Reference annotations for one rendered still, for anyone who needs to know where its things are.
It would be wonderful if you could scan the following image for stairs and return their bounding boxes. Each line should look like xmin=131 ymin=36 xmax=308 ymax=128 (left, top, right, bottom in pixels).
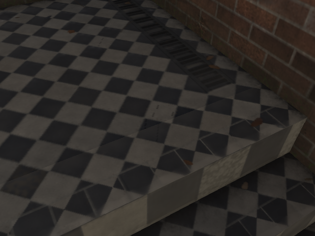
xmin=59 ymin=117 xmax=315 ymax=236

